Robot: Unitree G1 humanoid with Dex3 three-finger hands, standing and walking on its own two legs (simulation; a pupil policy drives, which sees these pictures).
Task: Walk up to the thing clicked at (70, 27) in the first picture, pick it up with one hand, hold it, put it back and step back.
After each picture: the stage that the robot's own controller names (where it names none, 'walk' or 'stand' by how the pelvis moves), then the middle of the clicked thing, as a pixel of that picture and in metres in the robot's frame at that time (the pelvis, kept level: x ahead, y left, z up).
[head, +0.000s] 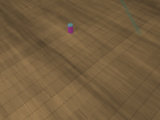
stand; (70, 28) +1.63 +0.17 -0.72
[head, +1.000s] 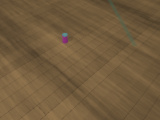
walk; (65, 38) +1.50 +0.18 -0.71
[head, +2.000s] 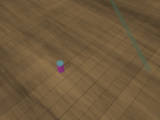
walk; (60, 66) +0.95 +0.20 -0.71
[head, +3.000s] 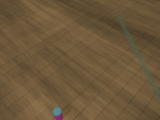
walk; (58, 114) +0.52 +0.23 -0.69
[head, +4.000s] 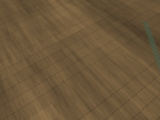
stand; out of the picture +0.33 +0.18 -0.70
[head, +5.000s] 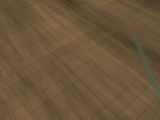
stand; out of the picture +0.28 +0.18 -0.72
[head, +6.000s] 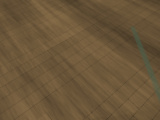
stand; out of the picture +0.30 +0.18 -0.72
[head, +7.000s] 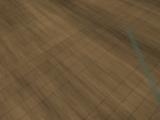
stand; out of the picture +0.28 +0.20 -0.72
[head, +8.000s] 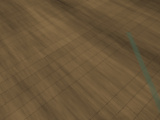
stand; out of the picture +0.27 +0.20 -0.73
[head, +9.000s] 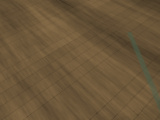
stand; out of the picture +0.27 +0.19 -0.73
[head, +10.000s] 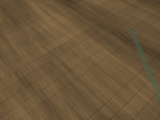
go down; out of the picture +0.27 +0.19 -0.72
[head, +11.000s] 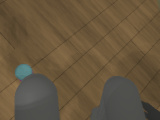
go down; (25, 74) +0.36 +0.23 -0.30
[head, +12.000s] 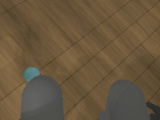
close in; (33, 77) +0.35 +0.23 -0.30
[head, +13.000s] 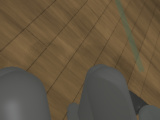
close in; out of the picture +0.32 +0.27 -0.21
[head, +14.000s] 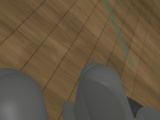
close; out of the picture +0.33 +0.27 -0.21
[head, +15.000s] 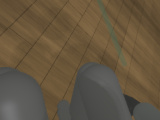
lift; out of the picture +0.33 +0.27 -0.21
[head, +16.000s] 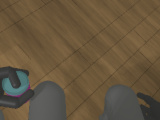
lift; (18, 89) +0.28 +0.24 -0.06
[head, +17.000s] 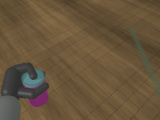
lift; (36, 88) +0.32 +0.17 +0.05
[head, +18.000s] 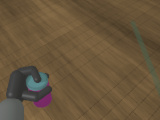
hold; (40, 90) +0.32 +0.17 +0.01
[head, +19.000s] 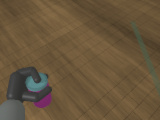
hold; (39, 90) +0.32 +0.17 +0.01
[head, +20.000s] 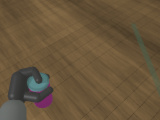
hold; (41, 91) +0.32 +0.16 +0.01
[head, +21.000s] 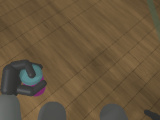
crouch; (34, 81) +0.34 +0.19 -0.07
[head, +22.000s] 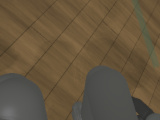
lower; out of the picture +0.34 +0.27 -0.20
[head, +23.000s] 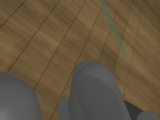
lower; out of the picture +0.37 +0.28 -0.21
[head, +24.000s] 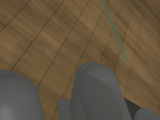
lower; out of the picture +0.36 +0.29 -0.21
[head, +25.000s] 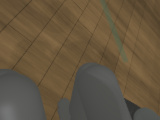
lower; out of the picture +0.35 +0.29 -0.22
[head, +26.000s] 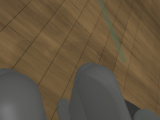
loosen; out of the picture +0.35 +0.28 -0.22
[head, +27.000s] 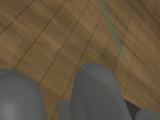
withdraw; out of the picture +0.33 +0.25 -0.22
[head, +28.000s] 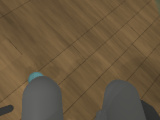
walk; (37, 82) +0.35 +0.21 -0.31
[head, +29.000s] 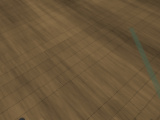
stand; out of the picture +0.27 +0.15 -0.65
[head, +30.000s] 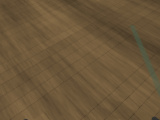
stand; out of the picture +0.30 +0.17 -0.66
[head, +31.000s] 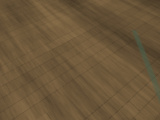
stand; out of the picture +0.30 +0.16 -0.70
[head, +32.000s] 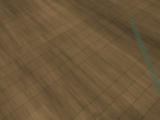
walk; out of the picture +0.32 +0.17 -0.71
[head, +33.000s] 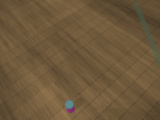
walk; (70, 106) +0.47 +0.15 -0.70
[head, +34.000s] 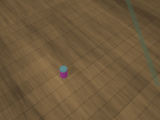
walk; (63, 72) +0.78 +0.15 -0.70
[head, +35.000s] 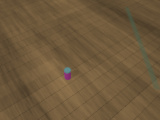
stand; (67, 73) +0.91 +0.16 -0.71
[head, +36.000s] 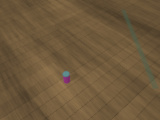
stand; (66, 77) +0.92 +0.18 -0.73
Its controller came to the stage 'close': yes
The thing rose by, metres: 0.71
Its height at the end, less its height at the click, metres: +0.00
